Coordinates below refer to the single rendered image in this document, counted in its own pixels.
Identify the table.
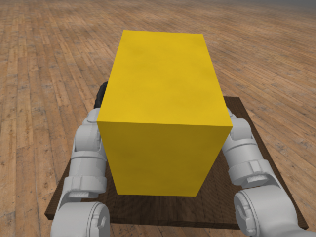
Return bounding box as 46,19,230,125
44,96,309,237

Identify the carton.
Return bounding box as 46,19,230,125
97,30,233,197

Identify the right robot forearm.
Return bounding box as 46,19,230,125
222,108,298,223

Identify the left robot forearm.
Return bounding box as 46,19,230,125
50,108,107,237

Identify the left robot hand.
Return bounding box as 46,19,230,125
94,81,108,109

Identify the left robot upper arm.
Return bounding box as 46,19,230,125
51,202,110,237

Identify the right robot upper arm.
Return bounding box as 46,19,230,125
234,184,316,237

